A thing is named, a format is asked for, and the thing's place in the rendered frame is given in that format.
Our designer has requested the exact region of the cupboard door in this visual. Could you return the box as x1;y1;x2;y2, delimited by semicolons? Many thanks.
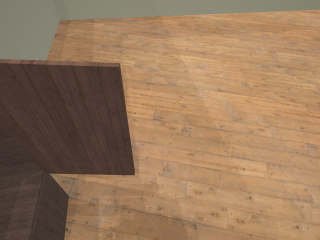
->
0;59;135;176

